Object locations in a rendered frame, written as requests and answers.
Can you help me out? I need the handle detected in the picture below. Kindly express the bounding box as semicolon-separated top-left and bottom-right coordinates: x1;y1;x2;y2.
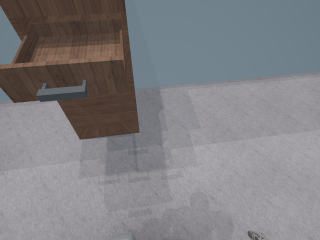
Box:
36;79;88;102

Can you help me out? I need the right robot hand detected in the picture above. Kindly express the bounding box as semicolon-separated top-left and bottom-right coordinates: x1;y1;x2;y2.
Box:
247;230;271;240

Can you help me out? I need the cabinet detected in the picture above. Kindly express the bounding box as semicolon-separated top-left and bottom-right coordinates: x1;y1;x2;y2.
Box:
0;0;140;140

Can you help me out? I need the drawer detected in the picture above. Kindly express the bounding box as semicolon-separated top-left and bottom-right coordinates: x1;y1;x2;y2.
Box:
0;18;128;103

